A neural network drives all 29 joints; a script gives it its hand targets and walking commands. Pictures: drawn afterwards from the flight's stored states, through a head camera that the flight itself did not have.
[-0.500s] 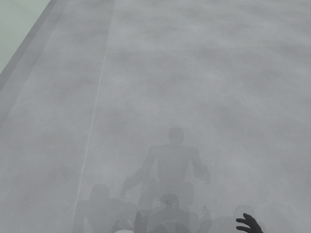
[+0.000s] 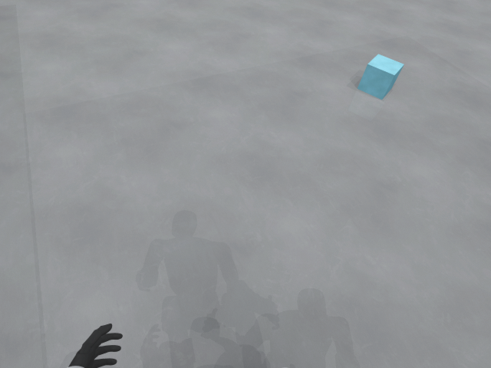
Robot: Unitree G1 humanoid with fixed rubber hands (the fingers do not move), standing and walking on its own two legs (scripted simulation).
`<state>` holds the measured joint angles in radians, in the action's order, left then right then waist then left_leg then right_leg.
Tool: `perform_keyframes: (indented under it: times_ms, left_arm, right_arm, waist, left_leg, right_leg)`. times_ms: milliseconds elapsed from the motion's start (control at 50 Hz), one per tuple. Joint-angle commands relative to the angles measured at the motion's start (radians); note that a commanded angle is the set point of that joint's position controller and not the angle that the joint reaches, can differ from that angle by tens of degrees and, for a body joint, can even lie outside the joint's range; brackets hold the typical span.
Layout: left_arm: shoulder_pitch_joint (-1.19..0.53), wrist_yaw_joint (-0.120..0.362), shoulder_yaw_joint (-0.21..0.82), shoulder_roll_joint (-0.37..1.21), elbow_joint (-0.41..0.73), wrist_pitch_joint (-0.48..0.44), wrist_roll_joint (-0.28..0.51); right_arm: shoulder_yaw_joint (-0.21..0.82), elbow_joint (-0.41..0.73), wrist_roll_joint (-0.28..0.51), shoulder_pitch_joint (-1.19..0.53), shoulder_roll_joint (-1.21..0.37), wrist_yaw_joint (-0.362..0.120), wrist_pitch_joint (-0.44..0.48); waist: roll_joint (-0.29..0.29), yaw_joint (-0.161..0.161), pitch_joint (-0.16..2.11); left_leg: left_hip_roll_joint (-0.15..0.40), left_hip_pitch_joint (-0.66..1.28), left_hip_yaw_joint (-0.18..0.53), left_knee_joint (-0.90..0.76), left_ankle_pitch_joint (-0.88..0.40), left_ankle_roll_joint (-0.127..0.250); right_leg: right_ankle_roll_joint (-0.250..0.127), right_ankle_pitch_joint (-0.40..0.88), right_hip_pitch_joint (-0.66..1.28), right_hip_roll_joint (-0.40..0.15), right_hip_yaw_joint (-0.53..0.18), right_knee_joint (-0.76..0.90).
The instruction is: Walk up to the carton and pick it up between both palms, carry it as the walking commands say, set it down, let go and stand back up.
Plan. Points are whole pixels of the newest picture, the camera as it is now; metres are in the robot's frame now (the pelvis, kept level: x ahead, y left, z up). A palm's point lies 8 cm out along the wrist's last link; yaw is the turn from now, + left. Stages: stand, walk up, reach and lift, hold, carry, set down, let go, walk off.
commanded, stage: walk up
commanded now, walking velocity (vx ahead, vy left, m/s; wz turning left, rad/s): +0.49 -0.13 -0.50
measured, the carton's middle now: (380, 76) +2.00 -1.07 -0.67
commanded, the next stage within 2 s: none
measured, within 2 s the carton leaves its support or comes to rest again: neither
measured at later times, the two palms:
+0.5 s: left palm out of the picture +0.14 +0.17 -0.12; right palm (416, 272) +0.31 -0.37 -0.10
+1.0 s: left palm (249, 150) +0.65 -0.03 -0.11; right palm (430, 322) +0.22 -0.36 -0.11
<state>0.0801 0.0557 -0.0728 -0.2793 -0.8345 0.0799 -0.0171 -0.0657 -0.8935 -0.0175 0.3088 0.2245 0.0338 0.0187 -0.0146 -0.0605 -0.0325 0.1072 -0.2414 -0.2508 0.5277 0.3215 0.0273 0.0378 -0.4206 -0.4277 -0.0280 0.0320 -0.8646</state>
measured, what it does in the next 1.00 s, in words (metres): walks ahead, turning right: right foot, then left foot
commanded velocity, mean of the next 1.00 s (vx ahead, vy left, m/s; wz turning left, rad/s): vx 0.51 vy -0.09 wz -0.41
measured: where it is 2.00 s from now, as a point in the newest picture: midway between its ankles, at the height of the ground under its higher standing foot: (319, 218)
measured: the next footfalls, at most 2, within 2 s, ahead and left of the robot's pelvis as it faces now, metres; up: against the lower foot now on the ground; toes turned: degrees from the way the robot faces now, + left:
right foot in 0.18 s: +0.04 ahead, -0.19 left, +0.00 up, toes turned -14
left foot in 0.60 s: +0.44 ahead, -0.02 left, +0.00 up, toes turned -8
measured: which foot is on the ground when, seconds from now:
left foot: down 0.00-0.18, up 0.20-0.58, down 0.60-1.00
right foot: up 0.00-0.16, down 0.18-0.60, up 0.62-1.00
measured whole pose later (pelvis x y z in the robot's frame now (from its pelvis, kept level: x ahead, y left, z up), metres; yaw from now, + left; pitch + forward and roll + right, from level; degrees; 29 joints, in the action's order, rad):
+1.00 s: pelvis +0.41 -0.17 +0.01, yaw -22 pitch -1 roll +0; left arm 0.06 0.10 -0.05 -0.23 -0.84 0.01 -0.03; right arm -0.06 -1.04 -0.02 0.50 0.21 0.01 0.07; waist -0.04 -0.10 -0.05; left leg 0.14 -0.05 -0.21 0.38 0.29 -0.06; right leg 0.02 -0.08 -0.58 -0.11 0.03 -0.80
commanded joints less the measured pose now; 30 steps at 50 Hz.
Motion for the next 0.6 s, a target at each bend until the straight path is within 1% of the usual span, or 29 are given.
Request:
perform_keyframes:
  times_ms: [0,20,60,80,100,120,140,160,180,200,220,240,260,280,300,320,380,400,420,460,480,500,520,540,560,580]
  left_arm:
    - [-0.204,0.065,0.010,-0.031,0.138,-0.017,-0.034]
    - [-0.199,0.070,0.012,-0.031,0.137,-0.027,-0.034]
    - [-0.123,0.062,0.017,-0.021,0.117,-0.053,-0.033]
    - [-0.065,0.055,0.017,-0.017,0.092,-0.063,-0.031]
    - [0.002,0.045,0.015,-0.020,0.061,-0.073,-0.032]
    - [0.105,0.032,0.006,-0.037,0.023,-0.082,-0.034]
    - [0.291,0.016,-0.023,-0.100,-0.039,-0.090,-0.036]
    - [0.429,-0.007,-0.054,-0.190,-0.070,-0.096,-0.027]
    - [0.443,-0.030,-0.069,-0.242,-0.046,-0.098,-0.034]
    - [0.418,-0.046,-0.061,-0.235,-0.034,-0.104,-0.029]
    - [0.379,-0.053,-0.045,-0.201,-0.041,-0.107,-0.014]
    - [0.297,-0.056,-0.032,-0.162,-0.039,-0.115,-0.010]
    - [0.224,-0.055,-0.023,-0.138,-0.026,-0.125,-0.007]
    - [0.207,-0.051,-0.017,-0.129,-0.024,-0.135,0.000]
    - [0.226,-0.047,-0.012,-0.125,-0.033,-0.145,0.007]
    - [0.257,-0.045,-0.006,-0.117,-0.049,-0.152,0.011]
    - [0.304,-0.049,0.005,-0.083,-0.085,-0.165,0.010]
    - [0.309,-0.050,0.008,-0.079,-0.093,-0.167,0.006]
    - [0.321,-0.051,0.009,-0.076,-0.102,-0.169,0.000]
    - [0.361,-0.052,0.006,-0.083,-0.118,-0.170,-0.011]
    - [0.378,-0.052,0.003,-0.089,-0.123,-0.169,-0.018]
    - [0.378,-0.052,0.001,-0.096,-0.126,-0.168,-0.023]
    - [0.355,-0.052,-0.001,-0.102,-0.121,-0.167,-0.026]
    - [0.350,-0.054,-0.004,-0.108,-0.115,-0.168,-0.022]
    - [0.340,-0.057,-0.005,-0.104,-0.106,-0.168,-0.015]
    - [0.339,-0.057,0.006,-0.062,-0.065,-0.173,-0.008]
  right_arm:
    - [-0.060,-0.017,0.006,0.121,0.228,0.004,0.021]
    - [-0.061,-0.025,0.006,0.135,0.223,0.006,0.026]
    - [-0.059,-0.036,-0.009,0.132,0.217,-0.004,0.040]
    - [-0.055,-0.032,-0.015,0.095,0.216,-0.014,0.041]
    - [-0.052,-0.031,-0.017,0.066,0.213,-0.022,0.041]
    - [-0.050,-0.030,-0.009,0.041,0.210,-0.028,0.040]
    - [-0.044,-0.011,-0.006,0.019,0.193,-0.036,0.043]
    - [-0.013,0.051,-0.015,-0.043,0.124,-0.052,0.048]
    - [-0.007,0.077,-0.013,-0.082,0.100,-0.060,0.050]
    - [-0.014,0.079,-0.019,-0.147,0.107,-0.066,0.049]
    - [-0.015,0.094,-0.023,-0.185,0.119,-0.075,0.049]
    - [-0.013,0.099,-0.016,-0.193,0.120,-0.083,0.047]
    - [-0.017,0.091,-0.010,-0.171,0.117,-0.090,0.041]
    - [-0.020,0.086,-0.013,-0.152,0.112,-0.096,0.033]
    - [-0.021,0.089,-0.020,-0.153,0.107,-0.099,0.026]
    - [-0.019,0.097,-0.025,-0.160,0.103,-0.100,0.022]
    - [-0.006,0.121,-0.016,-0.209,0.072,-0.105,0.019]
    - [0.000,0.130,-0.012,-0.238,0.062,-0.106,0.020]
    - [0.004,0.143,-0.008,-0.275,0.054,-0.106,0.021]
    - [0.008,0.160,-0.003,-0.328,0.049,-0.102,0.023]
    - [0.005,0.163,-0.003,-0.335,0.052,-0.097,0.025]
    - [0.001,0.160,-0.005,-0.317,0.060,-0.091,0.028]
    - [-0.004,0.144,-0.005,-0.255,0.075,-0.082,0.032]
    - [-0.012,0.117,-0.004,-0.158,0.107,-0.070,0.039]
    - [-0.024,0.079,-0.007,-0.016,0.144,-0.059,0.051]
    - [-0.055,0.044,-0.022,0.163,0.240,-0.046,0.061]
  waist:
    - [0.157,-0.038,-0.057]
    - [0.134,-0.032,-0.057]
    - [0.126,-0.017,-0.013]
    - [0.128,-0.001,0.016]
    - [0.115,0.025,0.040]
    - [0.068,0.077,0.081]
    - [-0.067,0.164,0.188]
    - [-0.325,0.236,0.252]
    - [-0.357,0.223,0.252]
    - [-0.234,0.229,0.145]
    - [-0.091,0.218,0.088]
    - [-0.035,0.176,0.020]
    - [-0.025,0.129,-0.024]
    - [-0.034,0.102,-0.044]
    - [-0.044,0.097,-0.061]
    - [-0.050,0.098,-0.082]
    - [-0.078,0.089,-0.119]
    - [-0.091,0.089,-0.132]
    - [-0.105,0.097,-0.143]
    - [-0.143,0.118,-0.155]
    - [-0.162,0.121,-0.147]
    - [-0.178,0.108,-0.126]
    - [-0.186,0.072,-0.080]
    - [-0.179,0.033,0.001]
    - [-0.122,-0.035,0.109]
    - [0.093,-0.111,0.271]
  left_leg:
    - [0.458,0.213,0.510,-0.428,0.413,0.127]
    - [0.444,0.216,0.457,-0.426,0.337,0.114]
    - [0.394,0.191,0.291,-0.403,0.172,0.085]
    - [0.348,0.141,0.206,-0.376,0.125,0.068]
    - [0.303,0.082,0.134,-0.312,0.088,0.056]
    - [0.251,-0.010,0.058,-0.175,0.000,0.036]
    - [0.160,-0.168,-0.002,0.120,-0.140,0.008]
    - [0.054,-0.446,0.018,0.439,0.176,-0.002]
    - [0.022,-0.614,0.092,0.597,0.228,-0.023]
    - [0.043,-0.707,0.147,0.659,0.173,-0.046]
    - [0.085,-0.702,0.198,0.654,0.098,-0.056]
    - [0.114,-0.649,0.214,0.607,0.028,-0.067]
    - [0.116,-0.579,0.214,0.559,-0.019,-0.079]
    - [0.100,-0.540,0.204,0.530,-0.047,-0.083]
    - [0.078,-0.530,0.191,0.510,-0.071,-0.087]
    - [0.063,-0.528,0.182,0.488,-0.091,-0.093]
    - [0.038,-0.481,0.155,0.376,-0.134,-0.108]
    - [0.029,-0.453,0.144,0.324,-0.150,-0.109]
    - [0.018,-0.426,0.132,0.269,-0.162,-0.108]
    - [-0.006,-0.372,0.114,0.190,-0.184,-0.098]
    - [-0.020,-0.340,0.110,0.164,-0.190,-0.090]
    - [-0.034,-0.278,0.110,0.137,-0.185,-0.074]
    - [-0.056,-0.155,0.109,0.099,-0.168,-0.053]
    - [-0.078,0.009,0.104,0.073,-0.153,-0.032]
    - [-0.051,0.266,0.129,0.027,-0.223,-0.002]
    - [0.191,0.567,0.385,-0.024,-0.219,0.062]
  right_leg:
    - [0.023,0.066,-0.312,-0.085,-0.062,0.040]
    - [0.021,0.062,-0.272,-0.087,-0.050,0.089]
    - [-0.003,0.001,-0.111,-0.070,0.017,0.239]
    - [-0.019,-0.008,0.007,-0.046,0.060,0.301]
    - [-0.031,0.003,0.131,-0.006,0.120,0.350]
    - [-0.050,0.071,0.315,0.028,0.163,0.440]
    - [-0.087,0.067,0.605,0.012,0.091,0.489]
    - [-0.143,-0.109,0.817,-0.230,-0.247,0.577]
    - [-0.217,-0.055,0.855,-0.375,-0.473,0.624]
    - [-0.255,0.074,0.789,-0.393,-0.470,0.640]
    - [-0.252,0.082,0.674,-0.379,-0.415,0.645]
    - [-0.232,0.082,0.556,-0.339,-0.357,0.668]
    - [-0.218,0.090,0.459,-0.298,-0.324,0.691]
    - [-0.214,0.098,0.415,-0.274,-0.311,0.711]
    - [-0.219,0.129,0.402,-0.260,-0.305,0.728]
    - [-0.223,0.198,0.399,-0.255,-0.293,0.734]
    - [-0.213,0.387,0.364,-0.217,-0.228,0.720]
    - [-0.207,0.428,0.343,-0.200,-0.206,0.715]
    - [-0.202,0.461,0.329,-0.189,-0.194,0.713]
    - [-0.192,0.541,0.325,-0.187,-0.193,0.694]
    - [-0.184,0.599,0.334,-0.192,-0.195,0.669]
    - [-0.171,0.688,0.337,-0.194,-0.184,0.623]
    - [-0.146,0.813,0.315,-0.182,-0.156,0.545]
    - [-0.124,0.895,0.291,-0.164,-0.133,0.422]
    - [-0.100,0.875,0.191,-0.120,-0.085,0.207]
    - [-0.066,0.475,-0.043,-0.028,-0.039,-0.135]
